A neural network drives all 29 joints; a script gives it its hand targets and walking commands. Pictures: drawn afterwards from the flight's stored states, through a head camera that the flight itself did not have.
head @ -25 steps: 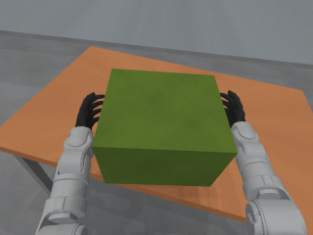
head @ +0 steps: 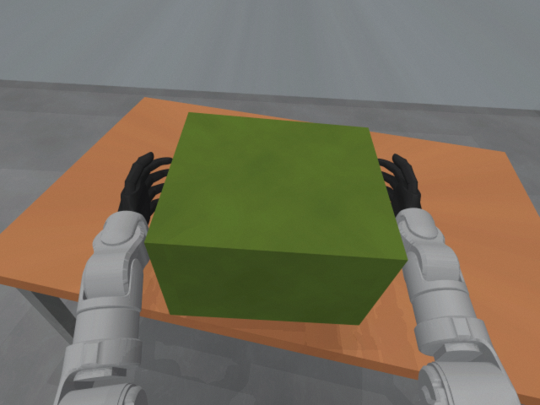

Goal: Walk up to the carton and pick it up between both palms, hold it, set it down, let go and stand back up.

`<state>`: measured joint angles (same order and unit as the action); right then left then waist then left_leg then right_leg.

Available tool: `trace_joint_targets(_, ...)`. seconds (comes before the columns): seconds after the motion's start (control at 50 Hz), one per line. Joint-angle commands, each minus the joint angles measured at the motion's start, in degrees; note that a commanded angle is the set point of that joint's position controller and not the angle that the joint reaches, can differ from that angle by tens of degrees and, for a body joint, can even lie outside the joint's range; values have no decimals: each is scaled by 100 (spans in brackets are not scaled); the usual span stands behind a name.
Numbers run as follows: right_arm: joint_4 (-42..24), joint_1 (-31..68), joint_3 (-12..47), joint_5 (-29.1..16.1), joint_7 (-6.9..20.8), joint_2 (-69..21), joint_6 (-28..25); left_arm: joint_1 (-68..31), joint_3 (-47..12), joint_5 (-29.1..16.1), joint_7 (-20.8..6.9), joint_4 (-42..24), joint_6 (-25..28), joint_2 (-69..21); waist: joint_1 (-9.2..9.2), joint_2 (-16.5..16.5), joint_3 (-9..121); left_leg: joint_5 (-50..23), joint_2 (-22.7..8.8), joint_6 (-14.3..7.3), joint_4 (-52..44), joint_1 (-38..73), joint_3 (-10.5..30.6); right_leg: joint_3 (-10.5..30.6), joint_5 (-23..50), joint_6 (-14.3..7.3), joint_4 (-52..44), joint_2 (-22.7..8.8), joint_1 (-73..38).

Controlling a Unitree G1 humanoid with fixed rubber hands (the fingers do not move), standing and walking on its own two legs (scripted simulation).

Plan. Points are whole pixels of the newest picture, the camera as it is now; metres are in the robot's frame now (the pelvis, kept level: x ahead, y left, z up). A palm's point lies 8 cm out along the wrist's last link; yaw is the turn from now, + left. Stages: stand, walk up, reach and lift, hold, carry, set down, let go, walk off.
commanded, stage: reach and lift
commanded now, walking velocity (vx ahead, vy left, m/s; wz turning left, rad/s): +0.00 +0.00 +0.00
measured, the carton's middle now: (272, 217) +0.38 -0.01 +0.10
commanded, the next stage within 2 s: hold in 0.54 s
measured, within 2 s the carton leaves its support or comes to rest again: neither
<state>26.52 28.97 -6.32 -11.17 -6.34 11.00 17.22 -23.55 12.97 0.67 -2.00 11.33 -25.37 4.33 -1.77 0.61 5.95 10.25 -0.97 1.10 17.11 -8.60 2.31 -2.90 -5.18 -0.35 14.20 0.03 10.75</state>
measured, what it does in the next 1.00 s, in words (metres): stands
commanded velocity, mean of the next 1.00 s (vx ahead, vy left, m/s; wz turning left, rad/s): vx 0.00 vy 0.00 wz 0.00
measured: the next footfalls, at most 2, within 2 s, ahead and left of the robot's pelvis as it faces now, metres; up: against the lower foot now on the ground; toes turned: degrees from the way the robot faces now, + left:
none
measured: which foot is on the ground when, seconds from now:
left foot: down 0.00-1.00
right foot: down 0.00-1.00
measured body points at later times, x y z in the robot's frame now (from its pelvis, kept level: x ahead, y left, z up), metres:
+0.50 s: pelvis -0.01 +0.01 +0.00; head -0.03 +0.02 +0.45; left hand +0.37 +0.18 +0.15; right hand +0.37 -0.21 +0.15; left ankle -0.02 +0.13 -0.75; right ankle +0.02 -0.11 -0.75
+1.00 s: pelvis +0.00 +0.01 +0.00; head -0.03 +0.02 +0.45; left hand +0.36 +0.19 +0.17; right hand +0.37 -0.20 +0.16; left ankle -0.02 +0.13 -0.75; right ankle +0.02 -0.11 -0.75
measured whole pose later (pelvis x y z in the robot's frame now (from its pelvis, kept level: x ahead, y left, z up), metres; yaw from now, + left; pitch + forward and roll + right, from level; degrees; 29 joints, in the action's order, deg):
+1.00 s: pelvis +0.00 +0.01 +0.00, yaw +1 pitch -1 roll -1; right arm 21.9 30.9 -5.4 -13.4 -7.9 11.7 24.1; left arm -24.7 14.5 2.6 -2.9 3.0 -35.1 4.5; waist -3.0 0.5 4.8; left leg 11.4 -0.5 0.8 18.9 -7.0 3.7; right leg -2.6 -5.7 0.1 14.3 0.1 7.9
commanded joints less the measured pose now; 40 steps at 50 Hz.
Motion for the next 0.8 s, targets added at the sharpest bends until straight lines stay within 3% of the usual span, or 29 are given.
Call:
trace_joint_targets(0.0,-2261,3937,2584,-407,811,-3348,-389,-3704,-3146,-455,-555,-1228,210,-3150,-190,-79,2235,-1487,449,179,-40,-17,-32,199,1803,164,280,263,-1954)
trace_joint_targets(0.04,-2139,3902,2500,-369,787,-3339,-326,-3765,-3059,-392,-584,-1137,148,-3163,-265,-139,2123,-1373,456,205,-66,62,-42,185,1622,158,217,230,-1859)
trace_joint_targets(0.12,-1797,3955,2352,-232,791,-3338,-224,-3687,-2664,-127,-746,-809,-34,-3027,-188,38,1736,-979,456,149,-213,-138,-110,124,1073,159,145,215,-1866)
trace_joint_targets(0.2,-2571,4635,2587,-499,873,-3570,-402,-4393,-3382,-650,-559,-1488,149,-3471,-272,-290,2756,-1650,419,272,82,287,14,71,1296,83,271,315,-1676)
trace_joint_targets(0.24,-2421,4387,2644,-549,903,-3512,-297,-4351,-3396,-631,-460,-1513,138,-3425,-278,-327,2562,-1735,400,302,81,477,44,80,1265,66,242,336,-1484)
trace_joint_targets(0.3,-1774,4443,2328,-316,960,-3301,-180,-4194,-2804,-270,-533,-709,-44,-3228,-123,-62,1727,-682,371,139,-243,16,-15,94,263,37,19,250,-1193)
trace_joint_targets(0.34,-1364,4395,2166,-204,1021,-3276,-192,-4043,-2588,-87,-604,-470,-146,-3219,-50,-15,1552,-421,309,78,-345,-65,-67,71,-103,-11,-4,263,-1142)
trace_joint_targets(0.4,-1896,4817,2436,-457,999,-3455,-308,-4257,-2933,-377,-541,-855,-119,-3405,-45,-115,2218,-1087,336,132,-69,122,-53,66,488,1,147,329,-1286)
trace_joint_targets(0.46,-2534,4791,2803,-766,958,-3580,-335,-4293,-3327,-660,-385,-1449,-25,-3436,-66,-118,2916,-1956,404,192,204,467,-7,116,1528,63,291,389,-1671)
trace_joint_targets(0.48,-2530,4719,2800,-788,936,-3543,-284,-4192,-3256,-615,-364,-1380,-54,-3397,-54,-123,2755,-1925,423,185,178,414,5,141,1583,74,269,368,-1679)
trace_joint_targets(0.5,-2520,4765,2742,-716,916,-3496,-247,-4135,-3112,-570,-387,-1167,-89,-3328,-48,93,2669,-1648,427,121,112,311,-27,140,1471,106,238,350,-1645)
trace_joint_targets(0.56,-1606,4253,2492,-528,853,-3409,-75,-3805,-2444,-33,-563,-708,-275,-2986,58,107,1710,-1037,433,17,-173,-28,-134,187,952,111,99,226,-1626)
trace_joint_targets(0.58,-1807,4315,2611,-554,826,-3503,-106,-3819,-2485,-80,-616,-942,-279,-3028,85,209,2023,-1165,447,-7,-132,10,-155,175,1157,142,161,241,-1804)
trace_joint_targets(0.62,-2271,4535,2739,-670,744,-3562,-127,-3872,-2706,-232,-650,-1137,-296,-3144,32,105,2230,-1433,475,40,-34,-23,-119,194,1566,151,232,254,-2054)
trace_joint_targets(0.66,-2801,4670,2985,-886,723,-3706,-143,-4382,-3194,-581,-555,-1875,-170,-3293,-113,-68,2858,-2054,486,170,172,271,-61,174,2056,165,392,327,-2146)
trace_joint_targets(0.68,-2908,4565,2943,-915,699,-3629,-96,-4283,-3310,-644,-518,-1887,-178,-3267,-215,-128,2761,-2168,497,209,227,331,-21,189,2218,170,385,338,-2143)
trace_joint_targets(0.72,-2722,4452,2786,-834,705,-3501,10,-4338,-3238,-604,-503,-1874,-221,-3159,-248,-140,2546,-1952,482,231,154,286,-18,175,1928,158,325,316,-1945)
trace_joint_targets(0.76,-2373,4294,2679,-741,707,-3329,119,-4027,-2917,-352,-557,-1470,-386,-2976,-173,-50,2036,-1553,466,168,21,174,-68,192,1540,128,209,277,-1800)
trace_joint_targets(0.78,-2205,4131,2650,-760,721,-3310,155,-3926,-2862,-283,-589,-1583,-445,-2945,-149,-106,2023,-1572,442,171,-21,180,-72,179,1540,110,230,277,-1861)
